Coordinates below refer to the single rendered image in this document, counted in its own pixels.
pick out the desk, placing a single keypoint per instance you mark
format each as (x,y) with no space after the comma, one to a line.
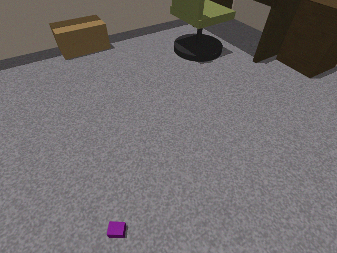
(276,27)

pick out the office chair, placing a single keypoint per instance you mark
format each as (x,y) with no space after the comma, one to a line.
(199,13)

